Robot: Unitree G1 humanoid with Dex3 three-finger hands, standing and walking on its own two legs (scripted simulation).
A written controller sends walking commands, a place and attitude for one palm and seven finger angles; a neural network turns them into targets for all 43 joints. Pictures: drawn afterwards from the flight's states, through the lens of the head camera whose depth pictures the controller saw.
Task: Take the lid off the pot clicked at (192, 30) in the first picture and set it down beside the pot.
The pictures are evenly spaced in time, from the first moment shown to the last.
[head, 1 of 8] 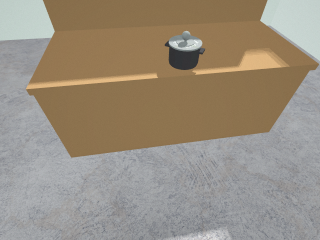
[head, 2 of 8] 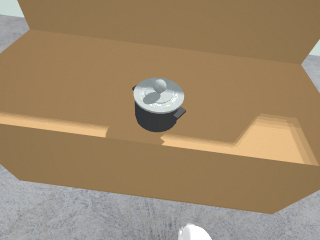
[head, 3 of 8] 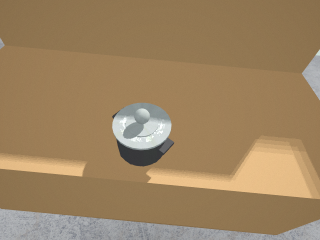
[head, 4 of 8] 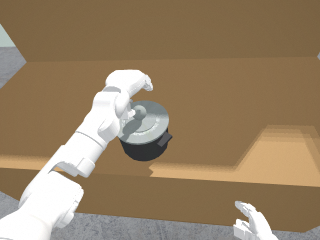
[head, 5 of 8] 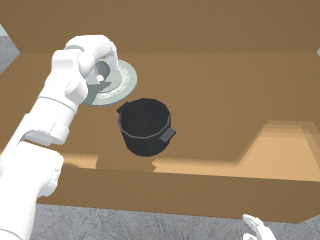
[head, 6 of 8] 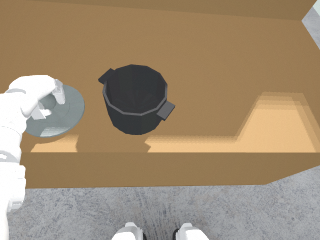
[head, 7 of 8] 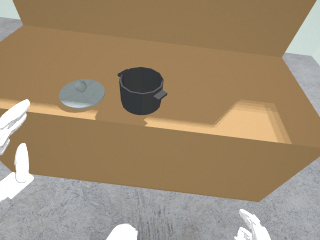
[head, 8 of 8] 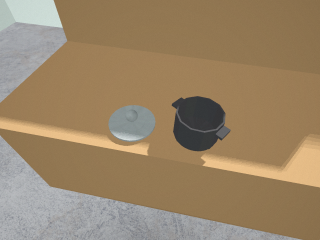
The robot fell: no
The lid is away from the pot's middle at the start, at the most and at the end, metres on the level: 0.00 0.26 0.25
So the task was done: yes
